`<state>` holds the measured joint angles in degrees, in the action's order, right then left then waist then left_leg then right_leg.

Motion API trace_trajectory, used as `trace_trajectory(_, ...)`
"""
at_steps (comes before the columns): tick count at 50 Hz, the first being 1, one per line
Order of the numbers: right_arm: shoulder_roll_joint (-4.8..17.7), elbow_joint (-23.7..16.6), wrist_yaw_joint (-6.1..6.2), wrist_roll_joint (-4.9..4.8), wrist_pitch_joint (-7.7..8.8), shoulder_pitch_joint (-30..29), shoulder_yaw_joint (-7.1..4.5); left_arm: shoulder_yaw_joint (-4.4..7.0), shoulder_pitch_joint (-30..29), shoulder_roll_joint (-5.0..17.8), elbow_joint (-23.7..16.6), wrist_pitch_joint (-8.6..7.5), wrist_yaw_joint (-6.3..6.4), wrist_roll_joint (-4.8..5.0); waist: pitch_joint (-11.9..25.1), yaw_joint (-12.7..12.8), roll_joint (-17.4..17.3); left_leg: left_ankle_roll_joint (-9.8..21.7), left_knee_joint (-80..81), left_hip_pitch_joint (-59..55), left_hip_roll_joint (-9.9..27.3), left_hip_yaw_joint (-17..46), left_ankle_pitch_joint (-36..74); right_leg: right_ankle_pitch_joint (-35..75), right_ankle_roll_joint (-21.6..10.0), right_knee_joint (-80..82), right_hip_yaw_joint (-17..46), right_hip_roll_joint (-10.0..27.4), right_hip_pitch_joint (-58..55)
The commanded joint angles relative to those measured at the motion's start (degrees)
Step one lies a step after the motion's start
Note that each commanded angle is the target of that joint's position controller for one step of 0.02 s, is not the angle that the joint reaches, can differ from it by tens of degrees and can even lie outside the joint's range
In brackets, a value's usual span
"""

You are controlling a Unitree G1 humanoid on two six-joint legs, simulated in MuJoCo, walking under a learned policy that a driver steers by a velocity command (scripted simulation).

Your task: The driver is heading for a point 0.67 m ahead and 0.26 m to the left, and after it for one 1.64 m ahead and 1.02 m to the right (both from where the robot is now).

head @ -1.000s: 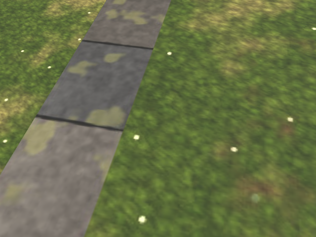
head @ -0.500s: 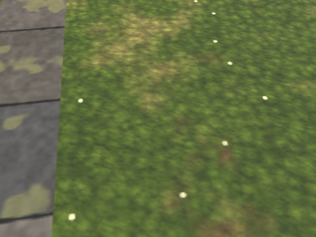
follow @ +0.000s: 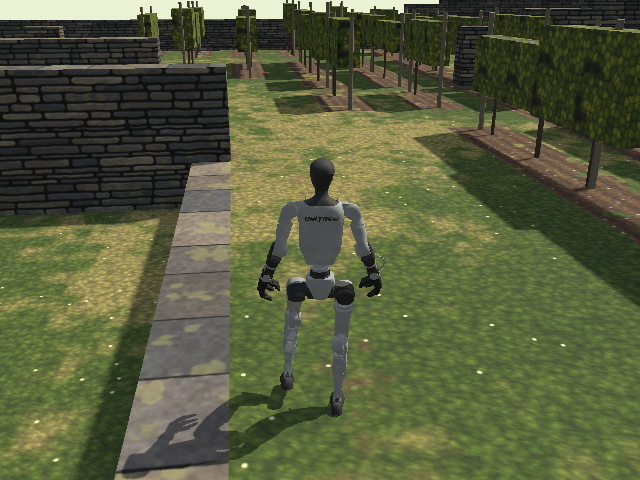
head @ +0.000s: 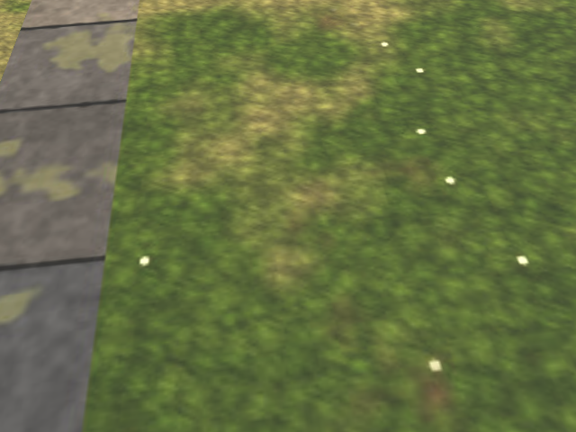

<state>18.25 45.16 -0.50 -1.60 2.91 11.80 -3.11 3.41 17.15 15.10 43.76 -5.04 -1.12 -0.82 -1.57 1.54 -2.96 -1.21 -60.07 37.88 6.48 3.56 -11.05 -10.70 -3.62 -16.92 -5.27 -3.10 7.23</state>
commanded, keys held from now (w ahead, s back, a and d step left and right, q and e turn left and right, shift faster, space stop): w+q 0.82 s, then e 0.18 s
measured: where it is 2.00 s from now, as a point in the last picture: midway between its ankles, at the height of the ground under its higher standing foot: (249, 358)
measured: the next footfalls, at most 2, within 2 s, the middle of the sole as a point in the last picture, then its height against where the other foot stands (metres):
left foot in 0.28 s outside the picture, level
right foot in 0.76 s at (300, 366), level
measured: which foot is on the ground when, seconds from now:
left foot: up 0.00-0.26, down 0.28-0.76, up 0.78-1.00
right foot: down 0.00-0.28, up 0.30-0.74, down 0.76-1.00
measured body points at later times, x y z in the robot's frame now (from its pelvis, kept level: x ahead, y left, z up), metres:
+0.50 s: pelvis +0.29 +0.08 +0.00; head +0.32 +0.10 +0.44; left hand +0.39 +0.39 -0.10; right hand +0.45 -0.17 -0.11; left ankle +0.29 +0.14 -0.75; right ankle +0.38 -0.09 -0.67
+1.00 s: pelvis +0.56 +0.11 +0.00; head +0.59 +0.13 +0.45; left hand +0.47 +0.39 -0.12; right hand +0.84 -0.02 -0.10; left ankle +0.53 +0.27 -0.69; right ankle +0.61 +0.02 -0.75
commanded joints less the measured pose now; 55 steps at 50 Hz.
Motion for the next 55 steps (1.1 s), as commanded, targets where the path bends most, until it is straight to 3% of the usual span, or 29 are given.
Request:
trace_trajectory(1,2.1,-2.9,-0.22,0.26,0.09,0.6,-0.48,1.82,-4.2,7.4,-3.1,-1.67,0.76,-0.20,-0.9,-1.5,5.9,-0.4,7.8,1.0,0.8,2.3,10.8,15.0,-8.1,10.1,4.7,15.1,1.3)
trace_trajectory(5,0.4,-5.7,-1.65,0.53,0.58,-7.1,0.45,2.24,-1.5,9.3,-1.0,-1.36,1.32,0.42,-3.1,1.9,4.7,1.0,19.9,-0.5,-0.6,-1.9,18.1,15.2,-6.4,10.7,-0.1,15.8,-1.9)
trace_trajectory(9,1.1,-9.2,-3.09,0.59,0.51,-11.2,0.32,2.91,0.9,10.7,1.1,0.49,1.71,1.52,-3.9,2.6,4.8,3.9,24.4,3.1,-1.9,-4.3,10.9,23.4,-5.0,5.4,-2.0,18.8,-12.2)
trace_trajectory(11,2.7,-10.1,-3.53,0.63,0.22,-9.1,-0.48,3.37,-0.1,12.4,0.9,1.53,2.28,1.66,-0.9,0.4,6.8,6.0,24.5,-2.0,-5.1,-7.7,4.6,41.7,-3.4,-1.5,-3.7,18.9,-14.6)
trace_trajectory(12,4.2,-9.6,-3.47,0.62,-0.06,-5.1,-1.35,3.56,-0.6,13.1,0.7,2.10,2.64,1.66,2.1,-2.0,7.9,7.3,24.0,-7.6,-7.4,-9.4,1.7,50.8,-2.6,-8.1,-4.5,18.4,-14.8)
trace_trajectory(13,6.6,-8.0,-3.05,0.47,-0.23,2.9,-2.82,3.45,-1.5,13.1,0.4,2.59,2.95,1.77,6.3,-6.7,7.3,9.2,26.4,-18.7,-10.0,-10.2,3.0,53.4,-1.1,-19.0,-5.9,16.7,-11.5)
trace_trajectory(14,10.6,-6.1,-2.03,0.28,-0.69,12.1,-4.72,2.76,-0.9,11.8,-0.3,2.33,3.29,1.25,11.5,-11.0,3.5,11.9,28.0,-35.8,-7.3,-3.0,5.3,41.1,1.2,-34.8,-6.1,14.3,0.3)
trace_trajectory(15,17.1,-6.2,-1.37,-0.09,-0.59,12.1,-5.83,-0.02,6.1,2.9,-3.1,0.80,2.17,-0.88,16.6,-4.2,-12.7,23.0,31.3,-57.2,8.3,28.6,-0.1,-14.5,5.5,-56.9,-3.0,2.4,27.4)
trace_trajectory(16,13.2,-7.9,-1.52,0.19,0.04,14.0,-4.62,0.08,1.8,6.6,-3.4,-1.58,1.08,0.76,25.9,-8.0,-7.4,26.9,41.0,-63.2,12.9,46.5,-9.0,-23.5,5.1,-65.0,10.8,-0.5,35.2)
trace_trajectory(17,10.1,-7.6,-1.46,0.80,0.52,12.1,-3.82,1.00,-4.4,9.9,-5.1,-2.84,0.43,3.12,17.7,-9.3,-3.9,23.2,42.8,-58.5,11.3,38.1,-7.5,-18.4,3.7,-64.4,12.3,3.0,40.0)
trace_trajectory(18,8.6,-8.0,-1.29,0.62,0.80,8.8,-3.45,0.54,-6.6,9.1,-6.0,-3.53,0.59,2.88,11.6,-7.2,0.9,20.9,42.8,-49.9,8.8,30.9,-3.2,-13.4,2.9,-59.4,11.6,5.6,39.2)
trace_trajectory(19,6.9,-8.7,-1.18,0.65,0.81,4.9,-2.90,0.69,-7.3,8.9,-5.7,-3.59,1.07,1.40,7.3,-4.7,3.6,19.5,43.1,-41.2,6.6,25.2,4.0,-10.8,3.1,-53.9,11.1,7.4,36.1)
trace_trajectory(20,5.5,-9.7,-0.93,1.35,0.88,2.7,-2.37,1.16,-6.4,9.5,-5.5,-3.06,1.25,0.59,6.0,-2.6,2.5,19.0,44.2,-35.3,5.0,21.5,10.1,-9.0,3.5,-51.0,11.3,8.7,31.6)
trace_trajectory(24,6.8,-9.9,0.12,1.10,0.96,2.5,-2.72,0.64,-6.0,6.9,-5.9,-0.77,1.47,-0.29,3.5,-0.7,1.5,19.0,46.8,-25.2,2.0,14.5,19.2,-4.6,6.9,-40.6,9.0,8.4,27.6)
trace_trajectory(29,8.3,-8.4,1.38,0.41,-0.03,6.2,-3.23,-0.57,-16.7,4.5,-8.2,-1.04,0.84,0.28,2.1,-4.9,-1.3,14.1,45.4,-21.4,-2.5,10.6,11.4,14.5,8.3,-19.0,7.8,4.1,21.7)
trace_trajectory(34,7.7,-7.1,1.66,0.05,-0.87,9.0,-3.28,0.67,-19.4,7.7,-9.3,-2.19,-0.17,1.25,2.1,-5.1,-3.2,12.5,39.3,-28.7,0.6,19.1,5.4,10.9,6.2,-11.2,10.5,2.7,19.2)
trace_trajectory(36,7.1,-7.6,1.69,0.24,-1.16,7.5,-3.23,1.61,-14.5,8.9,-8.1,-2.78,-0.09,1.38,3.0,-2.0,-4.8,11.1,35.0,-29.3,0.3,20.9,7.1,7.8,3.9,-8.7,9.6,2.6,12.9)
trace_trajectory(37,5.1,-8.0,1.56,0.48,-1.06,7.1,-2.56,2.50,-9.2,10.5,-7.0,-3.08,0.28,0.86,6.5,0.7,-4.2,9.3,28.6,-27.4,-2.3,19.0,9.2,7.6,1.8,-7.7,10.2,4.5,3.8)
trace_trajectory(38,1.7,-9.1,1.35,1.29,-0.84,7.5,-1.25,3.38,-0.7,13.5,-6.3,-3.18,0.80,-0.05,14.4,4.1,1.8,7.1,13.1,-20.8,-5.9,14.1,1.7,3.5,-1.9,-8.5,19.5,14.2,-10.5)
trace_trajectory(39,-1.2,-10.9,1.30,-0.27,-0.34,15.6,-0.21,4.44,4.0,17.8,-4.1,-2.30,0.60,-0.49,20.4,0.4,21.2,3.3,-5.0,-0.4,-13.3,6.6,-23.0,-8.9,-11.7,-3.6,46.4,26.5,-27.4)
trace_trajectory(40,5.0,-9.3,1.54,-0.89,-0.33,15.2,-1.20,3.47,3.0,12.5,-4.7,-2.03,0.29,1.01,16.7,1.9,16.1,2.4,-12.6,6.9,-8.4,7.5,-21.7,-21.9,-11.2,-0.7,51.3,27.3,-25.5)
trace_trajectory(41,8.1,-9.8,1.52,-0.45,-0.64,8.8,-2.15,2.49,0.7,9.0,-5.3,-1.65,0.58,1.09,9.6,3.5,10.9,2.0,-14.6,8.5,-6.5,6.5,-16.2,-20.1,-8.5,-0.1,41.7,24.5,-19.0)
trace_trajectory(42,7.2,-10.4,1.71,0.49,-0.80,5.1,-2.06,1.81,-1.8,7.9,-5.2,-1.32,0.51,0.21,5.1,2.9,7.0,1.4,-13.4,6.0,-5.4,5.1,-12.4,-8.0,-7.4,0.4,34.4,21.5,-11.5)
trace_trajectory(43,6.0,-11.2,1.71,1.34,-0.61,2.8,-2.04,1.28,-3.5,6.7,-4.6,-1.14,0.31,-0.18,1.9,1.8,6.5,1.0,-10.9,4.2,-5.0,5.2,-11.0,6.1,-7.6,0.4,28.9,19.1,-5.8)
trace_trajectory(44,4.8,-11.4,1.46,1.35,-0.58,3.3,-1.94,0.81,-4.2,6.0,-4.1,-1.24,0.19,-0.52,1.7,-0.1,7.8,0.6,-8.8,0.7,-4.3,4.8,-11.3,18.5,-7.7,0.2,24.4,17.4,-2.3)
trace_trajectory(47,0.7,-11.1,1.28,1.92,-0.72,4.2,-0.61,0.53,-5.8,6.1,-2.0,-1.40,-0.13,0.40,3.6,-2.7,9.1,-1.1,3.8,-5.1,-4.2,0.5,-12.0,40.1,-9.3,-0.1,17.0,15.0,1.1)
trace_trajectory(49,-0.7,-11.1,1.19,2.37,-0.58,2.3,0.22,1.30,-6.9,9.1,-1.2,-0.52,0.20,1.18,5.9,-2.6,9.6,-1.7,13.5,-11.0,-4.8,-1.4,-6.1,43.6,-9.2,-0.5,14.1,13.6,2.9)
trace_trajectory(51,0.3,-11.0,0.97,1.89,-0.58,-0.4,0.08,1.94,-5.1,11.0,0.0,0.63,0.64,1.75,7.2,-1.3,9.8,-1.9,19.8,-14.9,-6.6,-2.0,0.9,40.4,-8.3,-1.0,13.6,12.9,2.8)
trace_trajectory(55,2.6,-12.3,1.06,1.76,-0.63,-4.2,-0.83,2.23,-4.0,11.7,0.8,2.25,1.43,2.85,6.3,-1.2,9.6,0.0,30.1,-19.4,-8.1,-0.9,6.7,27.6,-6.0,-4.8,17.6,12.7,2.6)
Velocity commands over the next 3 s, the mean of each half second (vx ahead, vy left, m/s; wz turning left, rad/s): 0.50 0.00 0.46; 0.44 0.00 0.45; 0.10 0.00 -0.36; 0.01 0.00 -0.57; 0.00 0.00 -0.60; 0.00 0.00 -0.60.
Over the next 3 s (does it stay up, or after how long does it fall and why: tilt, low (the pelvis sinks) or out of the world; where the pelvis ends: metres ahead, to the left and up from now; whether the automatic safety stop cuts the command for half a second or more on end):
stays up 0.64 0.14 -0.01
